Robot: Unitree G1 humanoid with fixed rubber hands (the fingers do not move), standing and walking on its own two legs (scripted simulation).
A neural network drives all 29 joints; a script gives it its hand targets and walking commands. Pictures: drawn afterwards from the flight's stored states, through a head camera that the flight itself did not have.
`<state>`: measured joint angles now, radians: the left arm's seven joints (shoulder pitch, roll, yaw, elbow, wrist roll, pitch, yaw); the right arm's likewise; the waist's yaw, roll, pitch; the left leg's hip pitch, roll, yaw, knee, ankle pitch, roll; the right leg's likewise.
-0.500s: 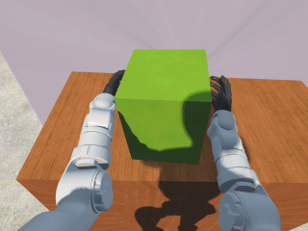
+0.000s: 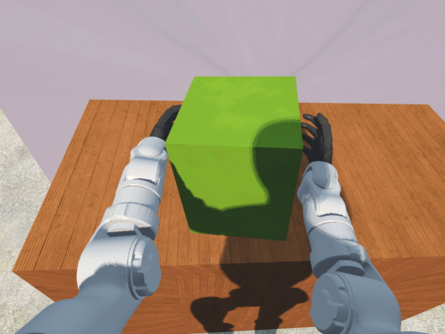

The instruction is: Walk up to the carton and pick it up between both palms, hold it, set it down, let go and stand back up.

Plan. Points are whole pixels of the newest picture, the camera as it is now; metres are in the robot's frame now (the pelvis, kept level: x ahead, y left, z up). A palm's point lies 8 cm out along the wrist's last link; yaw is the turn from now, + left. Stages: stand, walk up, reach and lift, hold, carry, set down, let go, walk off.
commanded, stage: set down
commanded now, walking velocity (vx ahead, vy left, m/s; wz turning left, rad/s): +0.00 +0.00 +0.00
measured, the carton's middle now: (240, 158) +0.41 -0.11 +0.07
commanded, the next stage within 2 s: none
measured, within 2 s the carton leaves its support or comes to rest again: rests again in 0.80 s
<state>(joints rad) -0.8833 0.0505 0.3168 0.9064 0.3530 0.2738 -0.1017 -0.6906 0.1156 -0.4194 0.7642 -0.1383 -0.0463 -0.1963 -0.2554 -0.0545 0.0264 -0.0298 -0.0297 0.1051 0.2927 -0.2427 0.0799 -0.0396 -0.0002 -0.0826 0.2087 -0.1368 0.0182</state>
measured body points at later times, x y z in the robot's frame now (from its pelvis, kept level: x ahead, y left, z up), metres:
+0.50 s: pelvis +0.01 +0.00 +0.00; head +0.03 +0.04 +0.45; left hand +0.47 +0.03 +0.10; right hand +0.36 -0.25 +0.11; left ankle -0.05 +0.05 -0.75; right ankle -0.02 -0.12 -0.75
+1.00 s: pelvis -0.01 +0.00 +0.00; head +0.02 +0.03 +0.45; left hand +0.46 +0.02 +0.10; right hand +0.34 -0.25 +0.10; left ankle -0.05 +0.05 -0.75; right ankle -0.01 -0.12 -0.75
